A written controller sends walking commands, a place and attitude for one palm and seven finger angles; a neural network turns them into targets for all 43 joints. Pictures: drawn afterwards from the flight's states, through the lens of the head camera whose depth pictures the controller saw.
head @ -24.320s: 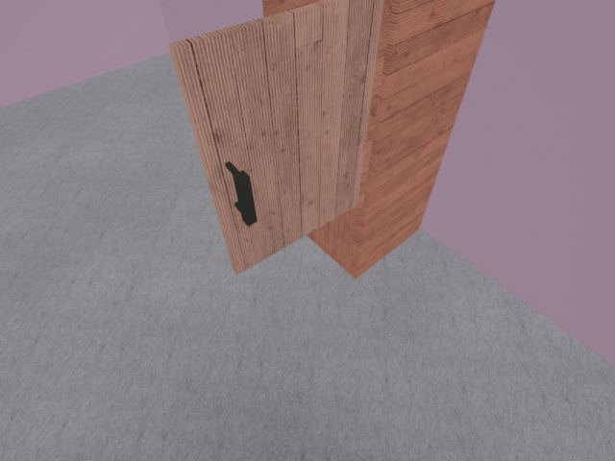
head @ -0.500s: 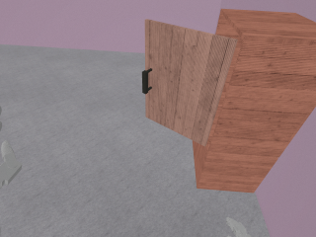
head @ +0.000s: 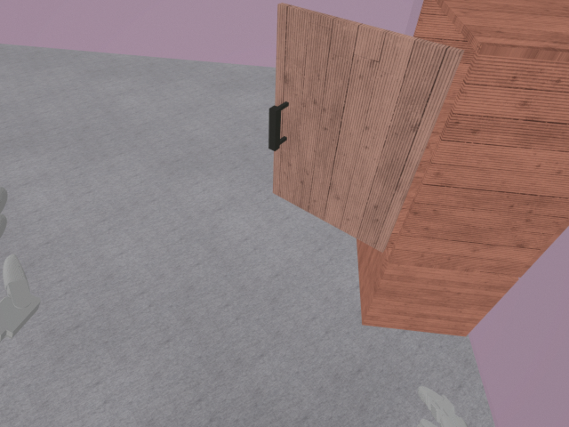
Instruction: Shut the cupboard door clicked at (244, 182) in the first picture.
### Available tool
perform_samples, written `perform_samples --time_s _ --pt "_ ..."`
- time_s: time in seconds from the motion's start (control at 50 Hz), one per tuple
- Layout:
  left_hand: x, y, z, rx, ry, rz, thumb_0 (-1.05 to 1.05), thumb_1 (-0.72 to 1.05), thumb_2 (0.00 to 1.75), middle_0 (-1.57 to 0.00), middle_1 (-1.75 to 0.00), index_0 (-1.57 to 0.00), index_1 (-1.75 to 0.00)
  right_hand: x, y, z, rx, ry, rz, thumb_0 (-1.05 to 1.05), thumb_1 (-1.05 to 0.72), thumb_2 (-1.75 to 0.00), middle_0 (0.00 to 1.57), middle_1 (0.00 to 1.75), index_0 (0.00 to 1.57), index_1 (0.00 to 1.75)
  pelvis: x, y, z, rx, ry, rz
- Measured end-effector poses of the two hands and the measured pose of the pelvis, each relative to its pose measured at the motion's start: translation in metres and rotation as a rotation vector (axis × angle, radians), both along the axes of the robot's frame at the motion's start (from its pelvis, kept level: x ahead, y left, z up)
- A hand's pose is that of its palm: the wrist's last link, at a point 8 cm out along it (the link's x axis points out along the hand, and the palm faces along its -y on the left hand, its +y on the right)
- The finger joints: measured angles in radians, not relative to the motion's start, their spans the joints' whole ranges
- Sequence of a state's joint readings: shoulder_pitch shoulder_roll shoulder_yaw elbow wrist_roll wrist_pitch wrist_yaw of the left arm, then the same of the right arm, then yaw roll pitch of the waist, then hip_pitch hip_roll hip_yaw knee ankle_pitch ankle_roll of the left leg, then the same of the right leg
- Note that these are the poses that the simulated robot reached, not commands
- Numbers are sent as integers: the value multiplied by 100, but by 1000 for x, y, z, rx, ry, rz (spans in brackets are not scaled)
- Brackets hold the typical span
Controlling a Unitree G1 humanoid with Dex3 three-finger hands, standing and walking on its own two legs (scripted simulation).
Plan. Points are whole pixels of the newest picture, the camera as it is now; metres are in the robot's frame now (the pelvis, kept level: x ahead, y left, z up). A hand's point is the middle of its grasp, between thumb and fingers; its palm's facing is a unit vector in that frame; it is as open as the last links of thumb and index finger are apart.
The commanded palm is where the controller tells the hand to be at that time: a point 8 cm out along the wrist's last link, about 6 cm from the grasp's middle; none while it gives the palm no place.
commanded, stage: stop stepping back and stand still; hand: left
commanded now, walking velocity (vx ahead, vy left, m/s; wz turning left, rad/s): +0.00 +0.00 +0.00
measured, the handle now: (279, 126) +0.89 +0.05 -0.04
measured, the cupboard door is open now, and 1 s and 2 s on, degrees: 59 59 59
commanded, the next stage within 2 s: let the arm hang, fingers relaxed in 0.40 s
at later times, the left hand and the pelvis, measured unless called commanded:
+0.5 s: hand (36, 284) +0.22 +0.28 +0.16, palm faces +0.40 -0.80 -0.44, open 7.4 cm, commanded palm none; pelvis +0.02 +0.02 +0.01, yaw -1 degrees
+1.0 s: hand out of the picture -0.05 +0.21 -0.17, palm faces -0.01 -0.98 -0.20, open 7.2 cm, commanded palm none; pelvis -0.01 +0.02 +0.01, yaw +0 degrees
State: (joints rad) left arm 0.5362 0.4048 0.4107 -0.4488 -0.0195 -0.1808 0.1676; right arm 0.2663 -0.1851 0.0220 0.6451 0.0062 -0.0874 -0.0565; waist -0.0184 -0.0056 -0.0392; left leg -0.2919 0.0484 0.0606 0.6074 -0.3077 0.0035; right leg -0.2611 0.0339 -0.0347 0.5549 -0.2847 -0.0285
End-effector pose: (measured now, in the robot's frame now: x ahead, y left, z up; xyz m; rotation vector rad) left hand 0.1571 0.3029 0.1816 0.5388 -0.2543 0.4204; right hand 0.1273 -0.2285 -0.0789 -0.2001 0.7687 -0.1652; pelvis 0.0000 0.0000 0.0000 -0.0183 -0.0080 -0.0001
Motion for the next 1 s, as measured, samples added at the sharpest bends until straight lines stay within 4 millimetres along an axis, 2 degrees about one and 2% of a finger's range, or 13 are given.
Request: perform_samples --time_s 0.1,0.32,0.5,0.54,0.6,0.64,0.68,0.72,0.76,0.78,0.82,0.9,1.0 --pt "12 1 -7 -38 30 -8 2 89 90 -22 -30 -21 -30 15 9 -1 1 40 10 1 -90 -89 21 30 20 30 13 6 3 3 12 0" --pt "33 13 3 -2 31 -27 2 89 90 -22 -30 -21 -30 54 19 18 -3 -42 14 1 -90 -89 21 30 20 30 24 15 7 1 24 -11" --pt "25 13 -3 -32 59 -25 2 89 90 -22 -30 -21 -30 52 18 22 -17 -47 9 1 -90 -89 21 30 20 30 20 17 8 0 26 -12" --pt "30 16 -27 -41 148 -40 1 89 90 -21 -30 -20 -30 49 16 14 -6 -36 59 1 -90 -89 20 30 20 30 16 19 6 -2 31 2" --pt "35 18 -110 -164 496 -19 1 90 90 -21 -30 -20 -30 40 8 -7 0 39 99 1 -90 -89 21 30 20 30 8 25 3 5 34 4" --pt "21 9 -172 -254 757 -2 1 90 90 -20 -30 -19 -29 27 2 -17 2 89 86 1 -90 -89 21 30 20 30 3 27 2 11 28 0" --pt "-5 -7 -225 -334 990 3 1 91 90 -20 -30 -19 -29 9 -3 -23 0 143 57 1 -90 -89 21 30 20 30 -1 27 1 19 18 -7" --pt "-39 -28 -267 -412 1182 1 1 91 90 -20 -30 -19 -29 -16 -8 -27 -8 210 24 1 -90 -89 20 30 20 30 -4 25 2 24 6 -12" --pt "-75 -50 -297 -492 1336 1 2 91 90 -20 -30 -19 -29 -45 -10 -29 -18 295 -8 1 -90 -89 20 30 20 30 -6 24 4 24 -3 -15" --pt "-93 -59 -307 -533 1395 11 2 92 90 -20 -30 -19 -29 -60 -11 -30 -23 343 -22 1 -90 -89 20 30 20 30 -7 23 5 23 -6 -15" --pt "-120 -57 -317 -580 1447 87 0 98 90 -21 -30 -20 -29 -90 -10 -33 -27 447 -41 1 -90 -89 20 30 20 30 -8 20 7 18 -8 -10" --pt "-168 -52 -322 -617 1562 159 0 99 90 -21 -30 -20 -30 -143 -3 -37 -13 619 -79 1 -90 -89 20 30 19 30 -10 18 10 9 -11 -2" --pt "-211 -47 -317 -621 1667 232 0 96 90 -21 -30 -20 -29 -181 11 -42 33 717 -121 1 -90 -89 20 30 19 30 -11 20 12 6 -18 -7"
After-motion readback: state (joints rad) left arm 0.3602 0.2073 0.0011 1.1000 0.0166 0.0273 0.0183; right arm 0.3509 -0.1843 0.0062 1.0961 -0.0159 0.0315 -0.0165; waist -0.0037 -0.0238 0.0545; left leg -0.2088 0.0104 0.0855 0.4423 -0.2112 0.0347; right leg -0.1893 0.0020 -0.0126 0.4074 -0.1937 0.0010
